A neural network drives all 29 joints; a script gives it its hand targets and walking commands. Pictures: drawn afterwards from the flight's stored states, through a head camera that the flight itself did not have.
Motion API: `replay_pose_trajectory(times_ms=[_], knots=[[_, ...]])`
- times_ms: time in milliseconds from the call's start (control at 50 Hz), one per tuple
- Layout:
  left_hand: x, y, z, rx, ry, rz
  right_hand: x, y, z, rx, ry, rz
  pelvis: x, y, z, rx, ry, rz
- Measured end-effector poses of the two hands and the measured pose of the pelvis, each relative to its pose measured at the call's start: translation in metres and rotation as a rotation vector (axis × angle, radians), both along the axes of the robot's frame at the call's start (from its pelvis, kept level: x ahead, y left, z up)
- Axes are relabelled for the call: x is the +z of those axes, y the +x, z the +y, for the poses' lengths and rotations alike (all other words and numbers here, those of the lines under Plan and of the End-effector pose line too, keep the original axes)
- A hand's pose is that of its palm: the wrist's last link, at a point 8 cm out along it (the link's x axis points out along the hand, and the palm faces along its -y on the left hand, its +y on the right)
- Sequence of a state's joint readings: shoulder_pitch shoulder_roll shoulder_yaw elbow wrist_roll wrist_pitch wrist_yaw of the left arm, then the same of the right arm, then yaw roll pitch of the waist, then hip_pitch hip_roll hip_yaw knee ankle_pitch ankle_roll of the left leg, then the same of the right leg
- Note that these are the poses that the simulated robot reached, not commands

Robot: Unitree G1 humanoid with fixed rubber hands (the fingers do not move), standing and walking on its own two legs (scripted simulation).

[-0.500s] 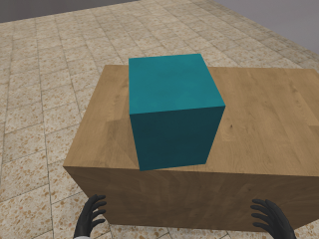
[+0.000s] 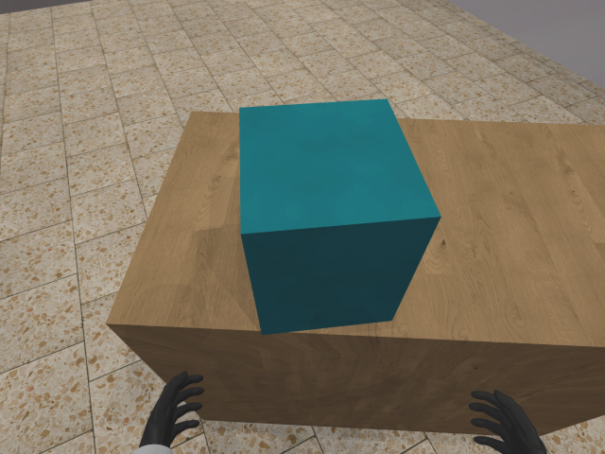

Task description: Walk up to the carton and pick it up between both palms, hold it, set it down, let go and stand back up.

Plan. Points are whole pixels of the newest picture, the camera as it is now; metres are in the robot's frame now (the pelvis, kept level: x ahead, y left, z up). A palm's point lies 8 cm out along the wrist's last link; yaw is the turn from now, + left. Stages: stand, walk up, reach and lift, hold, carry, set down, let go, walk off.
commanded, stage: let go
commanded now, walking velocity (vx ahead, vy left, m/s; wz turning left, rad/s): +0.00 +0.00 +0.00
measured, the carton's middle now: (321, 222) +0.41 +0.03 +0.06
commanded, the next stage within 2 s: stand in 0.44 s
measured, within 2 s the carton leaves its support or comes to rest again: neither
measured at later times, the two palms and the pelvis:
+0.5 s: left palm out of the picture +0.12 +0.23 -0.08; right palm out of the picture +0.13 -0.23 -0.07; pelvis -0.01 +0.00 +0.00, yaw +0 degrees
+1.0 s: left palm out of the picture +0.07 +0.27 -0.11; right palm out of the picture +0.10 -0.25 -0.09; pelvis -0.01 +0.00 +0.00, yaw +0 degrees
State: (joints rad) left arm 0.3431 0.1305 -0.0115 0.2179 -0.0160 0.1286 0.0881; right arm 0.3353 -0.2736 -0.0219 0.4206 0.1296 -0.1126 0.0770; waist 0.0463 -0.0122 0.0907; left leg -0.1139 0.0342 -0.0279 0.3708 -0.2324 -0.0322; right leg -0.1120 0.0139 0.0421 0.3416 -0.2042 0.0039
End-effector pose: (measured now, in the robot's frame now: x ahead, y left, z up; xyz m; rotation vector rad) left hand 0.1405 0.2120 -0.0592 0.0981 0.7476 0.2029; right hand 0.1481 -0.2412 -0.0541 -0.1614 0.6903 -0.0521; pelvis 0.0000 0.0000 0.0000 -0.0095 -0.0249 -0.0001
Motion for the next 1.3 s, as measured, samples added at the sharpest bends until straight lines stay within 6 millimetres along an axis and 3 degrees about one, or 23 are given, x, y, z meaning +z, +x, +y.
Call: replay_pose_trajectory(times_ms=[80, 240, 520, 660, 820, 1300], knots=[[-0.001, 0.003, 0.004, -0.012, 0.0, -0.01, -0.004, -0.001, -0.003, -0.014, -0.012, -0.005, 0.0, 0.004, 0.0, 0.0, 0.0, 0.005], [-0.014, -0.014, 0.013, -0.021, 0.003, 0.055, -0.013, -0.013, -0.005, -0.038, -0.03, 0.001, 0.0, 0.002, 0.001, -0.002, 0.0, -0.007], [-0.019, -0.025, 0.014, -0.025, 0.003, 0.087, -0.022, -0.019, 0.011, -0.007, -0.026, 0.013, 0.0, -0.013, 0.0, -0.002, 0.001, -0.026], [-0.035, -0.046, 0.039, -0.043, 0.064, 0.168, -0.035, -0.037, -0.006, -0.005, -0.109, 0.184, -0.002, -0.012, -0.003, -0.003, 0.005, -0.005], [-0.043, -0.063, 0.059, -0.049, 0.095, 0.232, -0.039, -0.046, -0.014, -0.017, -0.134, 0.246, -0.003, -0.013, 0.0, -0.003, 0.001, -0.004], [-0.044, -0.082, 0.067, -0.031, 0.114, 0.274, -0.046, -0.05, -0.011, -0.022, -0.106, 0.243, -0.003, -0.016, 0.0, -0.003, 0.001, -0.009]])
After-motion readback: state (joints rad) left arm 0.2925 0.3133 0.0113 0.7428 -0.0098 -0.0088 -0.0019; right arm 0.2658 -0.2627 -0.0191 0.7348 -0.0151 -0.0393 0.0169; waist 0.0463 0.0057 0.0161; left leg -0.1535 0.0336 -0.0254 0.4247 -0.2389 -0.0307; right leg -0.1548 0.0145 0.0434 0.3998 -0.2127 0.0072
